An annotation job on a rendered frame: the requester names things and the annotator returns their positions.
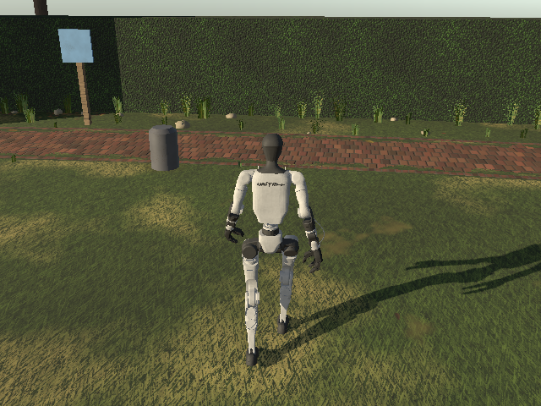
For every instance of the robot right forearm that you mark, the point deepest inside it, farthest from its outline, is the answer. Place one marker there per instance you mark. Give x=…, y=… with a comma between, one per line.
x=310, y=230

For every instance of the robot right shin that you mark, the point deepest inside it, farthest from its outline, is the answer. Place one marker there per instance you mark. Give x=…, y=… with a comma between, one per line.
x=285, y=297

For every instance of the robot left forearm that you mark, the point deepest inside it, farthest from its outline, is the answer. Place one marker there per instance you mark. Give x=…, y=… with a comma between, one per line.
x=231, y=219

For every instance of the left robot upper arm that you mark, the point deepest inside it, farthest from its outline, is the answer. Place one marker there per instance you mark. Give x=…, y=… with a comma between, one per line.
x=245, y=177

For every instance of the right robot upper arm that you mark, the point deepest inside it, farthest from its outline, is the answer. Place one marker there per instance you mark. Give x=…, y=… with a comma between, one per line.
x=298, y=179

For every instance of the humanoid robot torso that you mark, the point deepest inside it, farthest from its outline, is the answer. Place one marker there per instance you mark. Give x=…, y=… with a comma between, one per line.
x=270, y=204

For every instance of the robot right hand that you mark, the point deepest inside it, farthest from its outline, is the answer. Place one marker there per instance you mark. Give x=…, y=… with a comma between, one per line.
x=317, y=259

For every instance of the robot left hand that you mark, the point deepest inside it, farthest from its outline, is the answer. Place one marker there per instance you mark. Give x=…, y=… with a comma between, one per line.
x=236, y=231

